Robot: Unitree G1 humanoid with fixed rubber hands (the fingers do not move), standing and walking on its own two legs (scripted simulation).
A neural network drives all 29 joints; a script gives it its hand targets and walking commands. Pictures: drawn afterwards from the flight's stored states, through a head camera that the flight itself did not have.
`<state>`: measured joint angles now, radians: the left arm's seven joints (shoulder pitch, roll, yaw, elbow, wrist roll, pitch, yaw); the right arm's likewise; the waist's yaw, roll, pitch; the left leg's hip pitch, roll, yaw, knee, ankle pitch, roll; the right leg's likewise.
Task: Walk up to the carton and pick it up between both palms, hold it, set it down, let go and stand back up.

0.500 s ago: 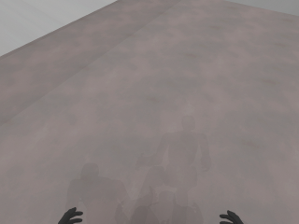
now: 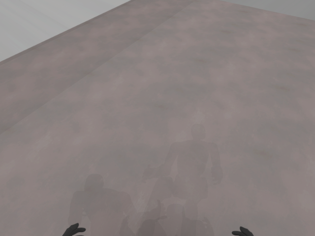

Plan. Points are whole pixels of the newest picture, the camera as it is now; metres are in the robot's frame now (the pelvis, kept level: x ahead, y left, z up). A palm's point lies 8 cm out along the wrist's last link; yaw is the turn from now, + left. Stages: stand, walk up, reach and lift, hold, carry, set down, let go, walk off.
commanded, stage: stand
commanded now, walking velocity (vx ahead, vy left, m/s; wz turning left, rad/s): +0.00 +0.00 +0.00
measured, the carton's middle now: out of the picture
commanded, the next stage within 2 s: walk up in 0.74 s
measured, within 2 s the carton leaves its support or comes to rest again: neither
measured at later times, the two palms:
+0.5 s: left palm out of the picture +0.09 +0.25 -0.10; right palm out of the picture +0.09 -0.24 -0.11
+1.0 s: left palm out of the picture +0.09 +0.25 -0.11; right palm out of the picture +0.08 -0.25 -0.11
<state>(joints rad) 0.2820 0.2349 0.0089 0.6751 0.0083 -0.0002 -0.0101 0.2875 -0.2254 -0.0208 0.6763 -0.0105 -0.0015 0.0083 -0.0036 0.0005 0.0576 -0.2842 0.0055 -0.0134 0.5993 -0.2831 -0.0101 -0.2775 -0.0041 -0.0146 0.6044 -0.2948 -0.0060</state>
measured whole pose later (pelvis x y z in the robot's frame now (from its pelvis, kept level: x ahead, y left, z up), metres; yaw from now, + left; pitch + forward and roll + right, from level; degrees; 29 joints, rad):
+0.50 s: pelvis +0.00 +0.00 +0.00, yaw +0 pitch -2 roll +0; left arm 0.30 0.24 0.00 0.70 0.01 0.00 -0.01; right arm 0.30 -0.23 -0.01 0.70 -0.01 0.00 0.01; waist 0.00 0.00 0.05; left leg -0.28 0.01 -0.01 0.58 -0.27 -0.01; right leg -0.27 0.00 -0.01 0.59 -0.28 0.00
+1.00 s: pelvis +0.00 +0.00 +0.00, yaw -5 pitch -2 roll +1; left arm 0.32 0.26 0.02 0.70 0.04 0.03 -0.05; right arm 0.28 -0.23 -0.02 0.72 -0.05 -0.01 -0.01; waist 0.04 -0.02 0.05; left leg -0.25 0.02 0.06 0.57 -0.29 0.00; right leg -0.33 -0.01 0.02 0.70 -0.33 -0.01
